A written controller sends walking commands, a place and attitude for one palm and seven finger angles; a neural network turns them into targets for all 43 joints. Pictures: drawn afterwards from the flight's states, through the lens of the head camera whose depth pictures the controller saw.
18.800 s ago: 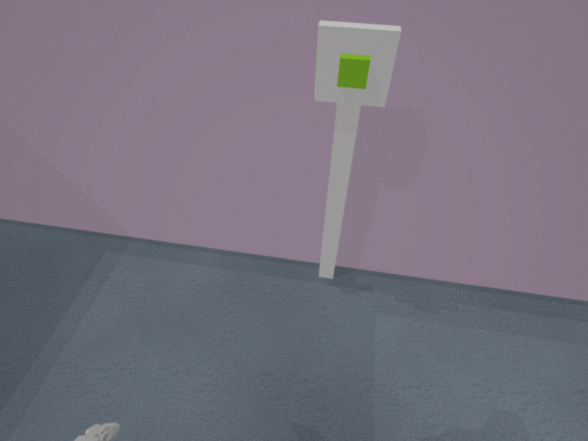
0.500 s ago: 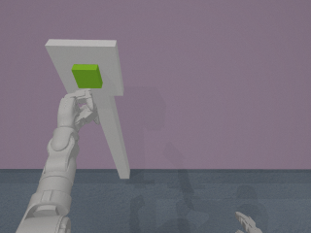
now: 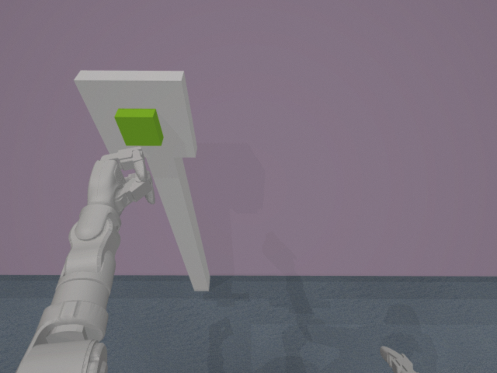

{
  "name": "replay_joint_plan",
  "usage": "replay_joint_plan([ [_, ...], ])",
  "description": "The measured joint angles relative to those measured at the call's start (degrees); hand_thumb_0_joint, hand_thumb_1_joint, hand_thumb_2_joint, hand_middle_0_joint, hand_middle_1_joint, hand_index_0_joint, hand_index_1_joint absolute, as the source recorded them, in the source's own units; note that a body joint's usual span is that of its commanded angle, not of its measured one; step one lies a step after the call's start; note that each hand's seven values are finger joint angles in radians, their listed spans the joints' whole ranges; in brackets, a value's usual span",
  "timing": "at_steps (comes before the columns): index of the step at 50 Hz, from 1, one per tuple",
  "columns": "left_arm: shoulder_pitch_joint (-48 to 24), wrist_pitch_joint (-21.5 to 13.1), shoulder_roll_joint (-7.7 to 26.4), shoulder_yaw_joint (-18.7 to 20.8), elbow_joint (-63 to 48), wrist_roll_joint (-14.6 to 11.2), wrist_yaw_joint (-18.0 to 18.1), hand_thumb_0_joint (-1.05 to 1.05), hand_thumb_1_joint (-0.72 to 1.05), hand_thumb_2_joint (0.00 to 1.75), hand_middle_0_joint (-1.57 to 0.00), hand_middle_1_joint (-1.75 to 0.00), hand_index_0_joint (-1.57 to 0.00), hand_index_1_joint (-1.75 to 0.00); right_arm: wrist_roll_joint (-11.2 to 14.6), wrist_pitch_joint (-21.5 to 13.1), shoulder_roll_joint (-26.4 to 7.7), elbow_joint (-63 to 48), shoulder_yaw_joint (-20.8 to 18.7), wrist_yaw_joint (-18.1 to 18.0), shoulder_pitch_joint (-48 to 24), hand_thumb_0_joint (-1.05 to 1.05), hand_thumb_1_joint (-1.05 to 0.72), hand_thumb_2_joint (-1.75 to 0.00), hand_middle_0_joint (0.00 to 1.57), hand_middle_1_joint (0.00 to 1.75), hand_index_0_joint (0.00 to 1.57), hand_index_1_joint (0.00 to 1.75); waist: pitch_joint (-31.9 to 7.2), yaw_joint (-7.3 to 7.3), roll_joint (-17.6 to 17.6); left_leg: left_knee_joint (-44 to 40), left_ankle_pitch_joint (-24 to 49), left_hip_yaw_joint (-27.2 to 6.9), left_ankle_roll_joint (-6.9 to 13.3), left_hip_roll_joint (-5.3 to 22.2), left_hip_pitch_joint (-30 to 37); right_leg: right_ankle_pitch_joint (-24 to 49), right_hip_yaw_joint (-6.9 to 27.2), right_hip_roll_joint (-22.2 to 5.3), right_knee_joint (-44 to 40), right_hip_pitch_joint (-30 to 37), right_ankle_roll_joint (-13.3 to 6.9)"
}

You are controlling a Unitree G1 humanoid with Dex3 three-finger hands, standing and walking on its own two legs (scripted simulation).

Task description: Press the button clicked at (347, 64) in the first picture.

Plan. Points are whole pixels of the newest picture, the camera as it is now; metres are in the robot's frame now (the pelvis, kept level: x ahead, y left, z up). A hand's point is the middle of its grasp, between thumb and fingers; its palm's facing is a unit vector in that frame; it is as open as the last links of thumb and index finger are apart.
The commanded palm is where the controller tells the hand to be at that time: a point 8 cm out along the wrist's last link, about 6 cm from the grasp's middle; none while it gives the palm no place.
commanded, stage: aim a knuckle at the button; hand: left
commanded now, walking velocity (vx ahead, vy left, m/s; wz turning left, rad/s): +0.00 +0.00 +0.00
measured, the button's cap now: (140, 126) +0.49 +0.21 +0.13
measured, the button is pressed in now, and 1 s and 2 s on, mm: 0 0 13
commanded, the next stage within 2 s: press the button with the knuckle in 0.34 s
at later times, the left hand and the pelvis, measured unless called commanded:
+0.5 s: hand (151, 186) +0.38 +0.17 +0.10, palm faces +0.04 -1.00 +0.00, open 3.1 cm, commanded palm +0.36 +0.23 +0.10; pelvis +0.00 +0.00 +0.00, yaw +0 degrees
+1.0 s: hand (151, 168) +0.42 +0.18 +0.10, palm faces +0.05 -1.00 +0.00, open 3.1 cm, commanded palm +0.40 +0.23 +0.10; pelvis +0.00 +0.01 +0.00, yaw -1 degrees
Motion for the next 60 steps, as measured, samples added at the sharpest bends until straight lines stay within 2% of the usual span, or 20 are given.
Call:
replay_joint_plan([
  [4,0.6,0.6,-0.5,0.1,0.3,-0.5,-1.0,0.02,0.9,0.9,-1.3,-1.5,-1.3,-1.5,-0.1,0.0,-0.4,-0.8,-0.3,-0.1,-0.2,0.01,-0.9,-0.9,0.2,0.3,0.2,0.3,0.1,0.0,0.1,0.1,0.2,0.1,0.0,0.0,-0.7,0.2,0.1,0.0,0.2,-0.8,-0.1],
  [8,2.8,-2.4,-2.1,-0.1,-3.5,-0.2,-0.2,0.02,0.9,0.9,-1.3,-1.5,-1.3,-1.5,-0.5,-0.6,-0.3,-0.7,-0.7,-0.1,-0.2,0.01,-0.9,-0.9,0.2,0.3,0.2,0.3,0.3,0.25,-0.1,0.2,0.0,0.3,-0.1,0.1,-0.4,0.0,0.4,0.1,0.4,-0.7,-0.1],
  [11,2.9,-3.7,-2.2,0.0,-4.1,0.2,0.4,0.02,0.9,0.9,-1.3,-1.5,-1.3,-1.5,-0.4,-0.6,0.0,-0.3,-0.5,0.0,-0.3,0.01,-0.9,-0.9,0.2,0.3,0.2,0.3,0.1,0.12,-0.3,0.2,-0.2,0.3,-0.1,0.2,0.0,-0.2,0.3,0.2,0.5,-0.3,-0.1],
  [18,0.4,-0.5,-0.2,0.3,0.0,0.2,0.0,0.02,0.9,0.9,-1.3,-1.5,-1.3,-1.5,-0.1,0.1,0.1,-0.9,-0.1,0.1,-0.3,0.01,-0.9,-0.9,0.2,0.3,0.2,0.3,0.2,-0.28,0.0,0.3,0.0,0.1,-0.1,0.1,-0.4,0.0,0.2,0.1,0.4,-0.6,-0.2],
  [25,2.4,-2.5,-1.7,0.1,-2.7,-0.4,-0.1,0.02,0.9,0.9,-1.3,-1.5,-1.3,-1.5,-0.3,-0.2,0.2,-0.4,-0.2,0.0,0.3,0.01,-0.9,-0.9,0.2,0.3,0.2,0.3,0.1,0.12,0.0,0.1,-0.2,0.3,0.0,0.1,-0.1,-0.1,0.4,0.1,0.4,-0.4,0.0],
  [34,-3.0,-1.8,-0.1,0.2,2.2,0.7,0.4,0.02,0.9,0.9,-1.3,-1.5,-1.3,-1.5,-0.3,0.0,0.1,0.1,-0.2,-0.1,-0.1,0.01,-0.9,-0.9,0.2,0.3,0.2,0.3,0.6,-0.54,-0.3,0.9,-0.2,0.0,0.2,-0.1,-1.4,0.0,0.1,-0.1,0.7,-1.3,0.1],
  [42,-5.5,-2.6,0.3,2.0,6.1,0.9,0.1,0.02,0.9,0.9,-1.3,-1.5,-1.3,-1.5,-0.5,0.7,0.1,0.3,-0.1,0.3,1.0,0.01,-0.9,-0.9,0.2,0.3,0.2,0.3,-0.4,-1.17,-0.6,1.0,-0.5,0.5,0.3,-0.1,-1.9,-0.2,0.7,-0.1,0.9,-2.1,0.3],
  [60,-11.6,-4.7,0.7,2.4,12.7,2.1,0.8,0.0,0.9,0.91,-1.3,-1.5,-1.3,-1.5,-1.0,1.6,0.1,1.4,-0.7,0.9,2.9,0.01,-0.9,-0.9,0.2,0.3,0.2,0.3,-0.9,-1.93,-0.3,2.4,-0.9,0.7,0.7,-0.2,-4.3,-0.3,0.9,-0.2,1.9,-4.4,0.7],
])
